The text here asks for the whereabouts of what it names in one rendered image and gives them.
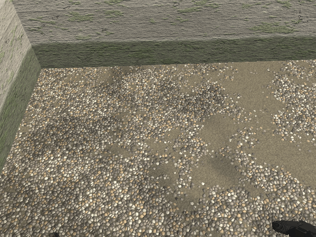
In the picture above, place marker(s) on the right robot hand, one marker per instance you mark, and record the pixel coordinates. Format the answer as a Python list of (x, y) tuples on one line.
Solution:
[(294, 228)]

